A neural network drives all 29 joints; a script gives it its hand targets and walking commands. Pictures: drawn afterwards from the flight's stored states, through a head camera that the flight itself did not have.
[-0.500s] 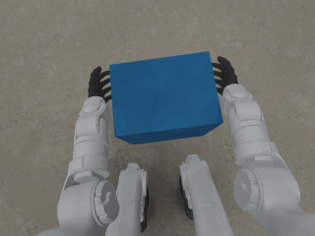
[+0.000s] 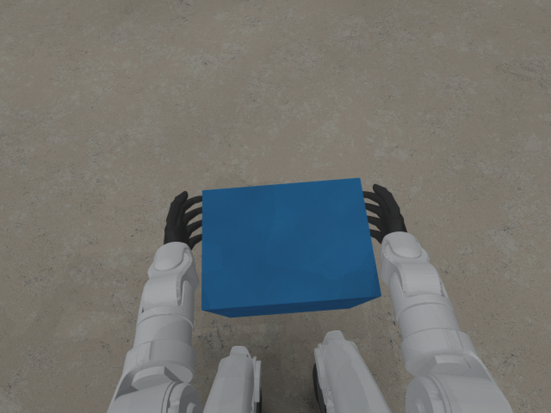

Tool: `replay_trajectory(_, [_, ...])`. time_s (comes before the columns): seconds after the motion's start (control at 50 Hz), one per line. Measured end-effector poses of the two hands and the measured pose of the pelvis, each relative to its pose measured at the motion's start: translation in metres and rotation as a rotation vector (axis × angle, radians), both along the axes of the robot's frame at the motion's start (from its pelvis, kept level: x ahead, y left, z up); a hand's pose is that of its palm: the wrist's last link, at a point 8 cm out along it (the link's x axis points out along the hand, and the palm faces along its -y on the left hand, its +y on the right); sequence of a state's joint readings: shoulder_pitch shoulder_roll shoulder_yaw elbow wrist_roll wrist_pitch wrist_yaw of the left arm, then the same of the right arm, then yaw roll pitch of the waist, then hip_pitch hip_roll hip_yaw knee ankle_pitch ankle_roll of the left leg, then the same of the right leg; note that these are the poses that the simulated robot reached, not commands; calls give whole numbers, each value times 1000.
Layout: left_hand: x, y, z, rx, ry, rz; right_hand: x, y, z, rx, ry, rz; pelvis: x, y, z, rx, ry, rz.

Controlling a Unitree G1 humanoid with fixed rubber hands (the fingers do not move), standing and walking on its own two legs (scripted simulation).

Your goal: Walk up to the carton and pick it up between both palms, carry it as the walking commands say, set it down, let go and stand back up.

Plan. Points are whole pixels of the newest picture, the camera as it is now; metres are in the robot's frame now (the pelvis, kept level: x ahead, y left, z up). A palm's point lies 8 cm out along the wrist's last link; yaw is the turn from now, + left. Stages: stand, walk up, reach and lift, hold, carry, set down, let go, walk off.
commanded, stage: reach and lift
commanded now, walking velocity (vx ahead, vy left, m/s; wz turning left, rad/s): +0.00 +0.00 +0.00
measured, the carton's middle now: (286, 257) +0.37 -0.01 -0.13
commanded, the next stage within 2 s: none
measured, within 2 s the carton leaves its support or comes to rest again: neither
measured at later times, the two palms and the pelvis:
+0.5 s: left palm (152, 237) +0.37 +0.16 +0.03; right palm (405, 225) +0.36 -0.17 +0.03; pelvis +0.02 +0.01 +0.07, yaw -1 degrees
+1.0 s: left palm (117, 231) +0.35 +0.17 +0.10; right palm (420, 209) +0.35 -0.16 +0.10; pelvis +0.03 +0.01 +0.12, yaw -1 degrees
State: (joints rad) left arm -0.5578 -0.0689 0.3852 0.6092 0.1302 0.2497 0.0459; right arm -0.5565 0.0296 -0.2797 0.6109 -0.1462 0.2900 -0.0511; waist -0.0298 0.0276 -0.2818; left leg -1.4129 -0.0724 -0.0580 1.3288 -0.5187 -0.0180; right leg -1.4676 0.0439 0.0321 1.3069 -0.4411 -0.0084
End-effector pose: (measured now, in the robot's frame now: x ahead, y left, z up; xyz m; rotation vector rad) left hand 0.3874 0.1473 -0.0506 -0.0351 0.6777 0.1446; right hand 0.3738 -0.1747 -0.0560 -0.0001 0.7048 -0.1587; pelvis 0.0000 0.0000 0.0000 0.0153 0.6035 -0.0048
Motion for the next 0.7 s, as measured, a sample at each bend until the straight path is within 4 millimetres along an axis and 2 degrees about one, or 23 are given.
replay_trajectory(0.26, [-12,17,48,2,-3,28,-5,17,46,9,0,16,9,7,37,-13,-100,11])
replay_trajectory(0.46, [-18,10,77,-9,-7,16,-16,10,77,1,0,0,15,13,66,-18,-160,3])
replay_trajectory(0.7, [-24,12,111,12,4,25,-16,12,109,-1,14,25,24,14,93,-15,-227,-6])
